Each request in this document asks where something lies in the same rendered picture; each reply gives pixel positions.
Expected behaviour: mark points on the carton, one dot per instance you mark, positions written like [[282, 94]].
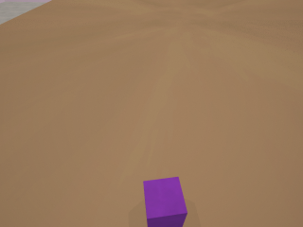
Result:
[[165, 203]]

